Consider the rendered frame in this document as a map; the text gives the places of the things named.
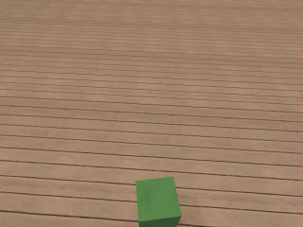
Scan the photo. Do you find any carton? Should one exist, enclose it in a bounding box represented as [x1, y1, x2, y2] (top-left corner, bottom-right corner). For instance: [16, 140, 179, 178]
[135, 177, 182, 227]

